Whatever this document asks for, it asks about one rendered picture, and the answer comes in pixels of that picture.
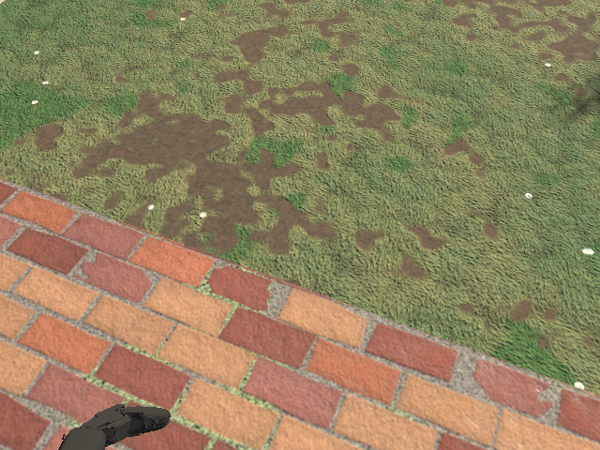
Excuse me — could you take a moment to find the left robot hand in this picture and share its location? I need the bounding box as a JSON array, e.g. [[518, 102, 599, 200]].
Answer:
[[58, 404, 171, 450]]

